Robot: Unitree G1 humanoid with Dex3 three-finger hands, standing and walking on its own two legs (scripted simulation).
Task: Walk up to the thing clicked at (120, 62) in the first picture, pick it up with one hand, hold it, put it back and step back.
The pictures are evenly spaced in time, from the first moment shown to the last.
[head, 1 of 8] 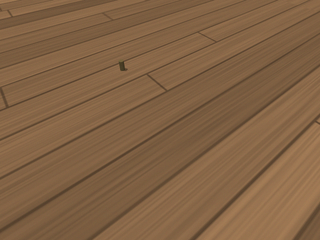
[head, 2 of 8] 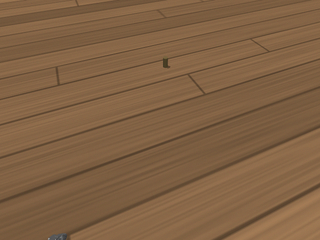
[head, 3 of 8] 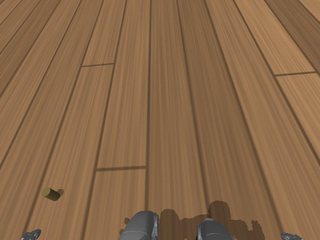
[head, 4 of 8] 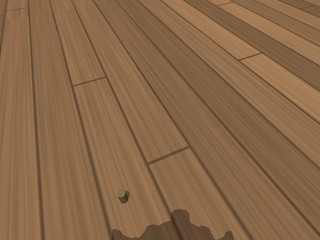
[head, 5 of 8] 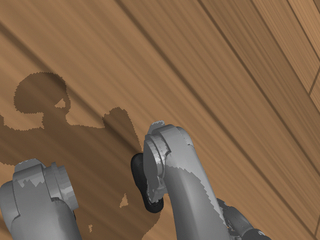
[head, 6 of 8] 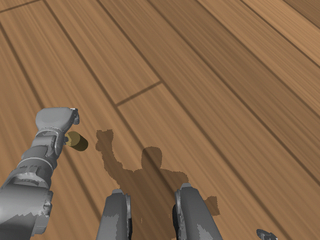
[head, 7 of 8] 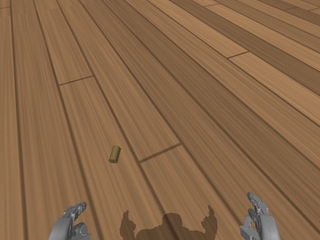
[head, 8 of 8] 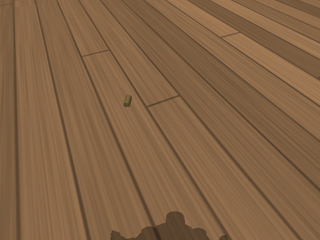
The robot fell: no
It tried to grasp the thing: yes
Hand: left
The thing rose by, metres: 0.64
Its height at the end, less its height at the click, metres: -0.03
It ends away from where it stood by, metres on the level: 0.30
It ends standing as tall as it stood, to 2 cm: no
